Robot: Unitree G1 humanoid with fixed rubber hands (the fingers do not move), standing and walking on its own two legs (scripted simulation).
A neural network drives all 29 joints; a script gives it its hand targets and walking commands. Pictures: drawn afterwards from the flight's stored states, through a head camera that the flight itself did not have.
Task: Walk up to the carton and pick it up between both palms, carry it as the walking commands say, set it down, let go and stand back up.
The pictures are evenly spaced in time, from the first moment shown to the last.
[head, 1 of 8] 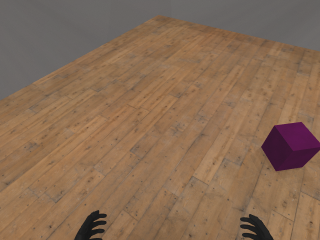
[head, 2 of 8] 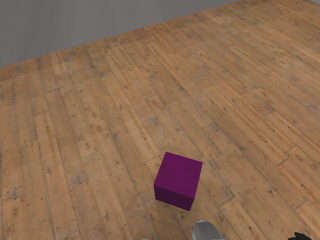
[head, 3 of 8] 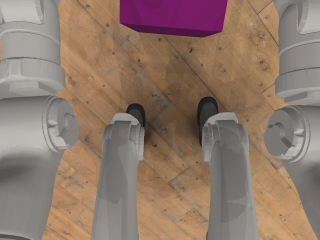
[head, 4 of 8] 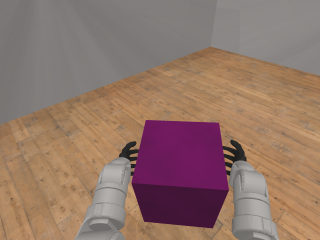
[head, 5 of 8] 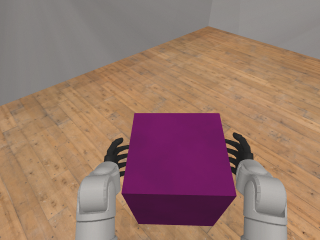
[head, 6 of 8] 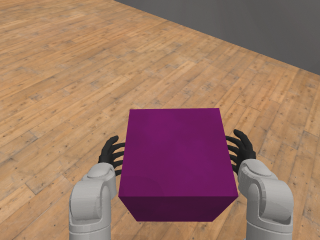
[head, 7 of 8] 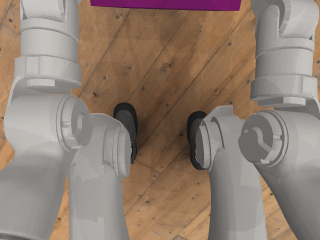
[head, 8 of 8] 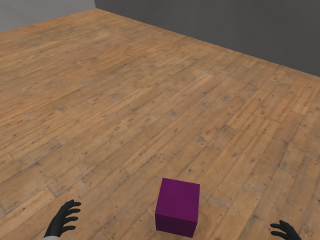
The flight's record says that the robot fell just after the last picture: no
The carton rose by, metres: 0.68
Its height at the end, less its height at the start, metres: +0.00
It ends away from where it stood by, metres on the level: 1.47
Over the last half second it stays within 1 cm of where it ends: yes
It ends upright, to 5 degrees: yes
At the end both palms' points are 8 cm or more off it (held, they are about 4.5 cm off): yes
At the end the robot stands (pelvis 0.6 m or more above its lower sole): yes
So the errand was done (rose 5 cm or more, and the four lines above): yes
